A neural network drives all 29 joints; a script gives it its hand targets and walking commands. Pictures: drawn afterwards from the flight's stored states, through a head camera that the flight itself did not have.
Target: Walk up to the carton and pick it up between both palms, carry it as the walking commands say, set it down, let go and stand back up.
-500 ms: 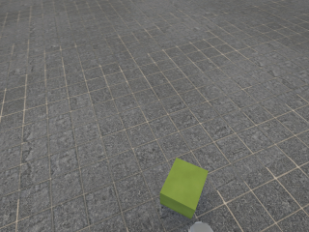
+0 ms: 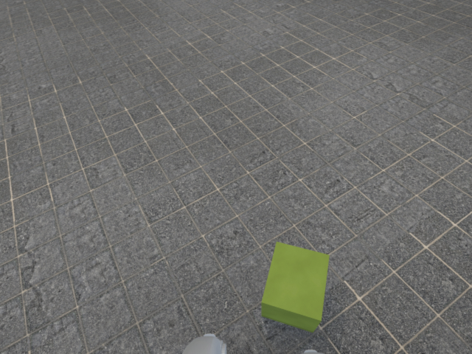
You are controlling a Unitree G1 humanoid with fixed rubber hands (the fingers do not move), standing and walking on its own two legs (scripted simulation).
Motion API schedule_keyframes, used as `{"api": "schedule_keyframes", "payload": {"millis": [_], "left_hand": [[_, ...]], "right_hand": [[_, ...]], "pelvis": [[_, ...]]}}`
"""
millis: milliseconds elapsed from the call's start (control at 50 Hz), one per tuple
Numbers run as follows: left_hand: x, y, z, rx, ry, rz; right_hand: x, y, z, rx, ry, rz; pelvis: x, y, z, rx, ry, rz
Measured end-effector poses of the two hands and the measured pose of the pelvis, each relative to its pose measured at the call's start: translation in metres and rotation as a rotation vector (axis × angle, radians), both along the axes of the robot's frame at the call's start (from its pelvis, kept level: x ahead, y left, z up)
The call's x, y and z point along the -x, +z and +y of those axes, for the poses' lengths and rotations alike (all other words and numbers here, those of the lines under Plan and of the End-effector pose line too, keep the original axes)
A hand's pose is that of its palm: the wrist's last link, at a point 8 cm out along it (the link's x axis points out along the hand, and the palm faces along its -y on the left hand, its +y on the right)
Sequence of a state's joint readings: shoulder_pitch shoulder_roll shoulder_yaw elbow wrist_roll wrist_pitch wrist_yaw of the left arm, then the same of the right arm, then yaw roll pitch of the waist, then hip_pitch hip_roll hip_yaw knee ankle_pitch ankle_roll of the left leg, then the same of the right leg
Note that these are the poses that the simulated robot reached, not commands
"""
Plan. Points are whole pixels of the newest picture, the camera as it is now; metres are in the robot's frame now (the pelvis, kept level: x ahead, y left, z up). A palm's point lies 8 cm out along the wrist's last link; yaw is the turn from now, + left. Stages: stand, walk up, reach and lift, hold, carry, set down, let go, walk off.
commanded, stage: walk up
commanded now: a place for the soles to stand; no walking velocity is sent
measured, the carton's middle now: (294, 286) +0.45 -0.15 -0.65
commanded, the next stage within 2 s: none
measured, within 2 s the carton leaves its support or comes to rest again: neither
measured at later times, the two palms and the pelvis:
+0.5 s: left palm out of the picture +0.14 +0.36 -0.12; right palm out of the picture +0.07 -0.28 -0.09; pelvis +0.04 +0.05 -0.01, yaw -9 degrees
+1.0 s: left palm (80, 340) +0.18 +0.33 -0.11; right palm out of the picture +0.04 -0.30 -0.09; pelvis +0.03 +0.03 +0.00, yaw -14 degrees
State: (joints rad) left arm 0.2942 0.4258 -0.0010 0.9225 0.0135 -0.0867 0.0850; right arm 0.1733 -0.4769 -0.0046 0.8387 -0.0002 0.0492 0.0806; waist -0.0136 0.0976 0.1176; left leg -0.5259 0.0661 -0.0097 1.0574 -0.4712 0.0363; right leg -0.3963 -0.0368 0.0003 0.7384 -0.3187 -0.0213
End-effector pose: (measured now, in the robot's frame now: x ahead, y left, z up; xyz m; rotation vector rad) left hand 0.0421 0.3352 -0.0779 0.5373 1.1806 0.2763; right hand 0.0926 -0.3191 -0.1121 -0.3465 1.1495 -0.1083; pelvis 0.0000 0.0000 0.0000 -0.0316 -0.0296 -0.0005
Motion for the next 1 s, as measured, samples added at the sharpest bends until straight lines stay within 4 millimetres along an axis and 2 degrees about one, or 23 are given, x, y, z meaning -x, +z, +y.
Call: {"api": "schedule_keyframes", "payload": {"millis": [60, 100, 180, 240, 380, 520, 700, 860, 1000], "left_hand": [[-0.016, -0.004, 0.025, 0.008, -0.032, -0.016], [-0.029, -0.015, 0.041, 0.016, -0.053, -0.017], [-0.051, -0.021, 0.048, 0.063, -0.082, -0.02], [-0.058, -0.024, 0.051, 0.098, -0.088, -0.003], [-0.077, -0.036, 0.042, 0.143, -0.119, 0.042], [-0.102, -0.039, 0.019, 0.137, -0.182, 0.038], [-0.127, -0.034, 0.013, 0.142, -0.232, -0.01], [-0.13, -0.036, -0.009, 0.14, -0.251, 0.008], [-0.137, -0.032, -0.01, 0.137, -0.272, -0.007]], "right_hand": [[0.002, -0.002, 0.02, 0.019, -0.019, -0.01], [0.007, -0.007, 0.033, 0.036, -0.041, -0.028], [0.02, 0.002, 0.062, 0.034, -0.1, -0.02], [0.016, 0.013, 0.069, 0.05, -0.109, -0.023], [0.011, 0.029, 0.058, 0.109, -0.129, -0.048], [0.026, 0.018, 0.035, 0.114, -0.183, -0.033], [0.04, 0.019, 0.037, 0.112, -0.229, -0.039], [0.046, 0.019, 0.014, 0.118, -0.256, -0.057], [0.057, 0.019, 0.017, 0.111, -0.278, -0.058]], "pelvis": [[-0.004, -0.005, 0.028, -0.001, -0.022, -0.005], [-0.006, -0.014, 0.045, 0.001, -0.044, -0.014], [-0.013, -0.006, 0.06, 0.001, -0.068, -0.02], [-0.02, -0.001, 0.067, 0.011, -0.076, -0.012], [-0.034, 0.001, 0.066, -0.003, -0.11, 0.008], [-0.038, -0.007, 0.049, -0.021, -0.162, 0.002], [-0.037, -0.005, 0.051, -0.017, -0.199, -0.013], [-0.036, -0.007, 0.031, -0.026, -0.23, -0.01], [-0.032, -0.005, 0.033, -0.03, -0.247, -0.019]]}}
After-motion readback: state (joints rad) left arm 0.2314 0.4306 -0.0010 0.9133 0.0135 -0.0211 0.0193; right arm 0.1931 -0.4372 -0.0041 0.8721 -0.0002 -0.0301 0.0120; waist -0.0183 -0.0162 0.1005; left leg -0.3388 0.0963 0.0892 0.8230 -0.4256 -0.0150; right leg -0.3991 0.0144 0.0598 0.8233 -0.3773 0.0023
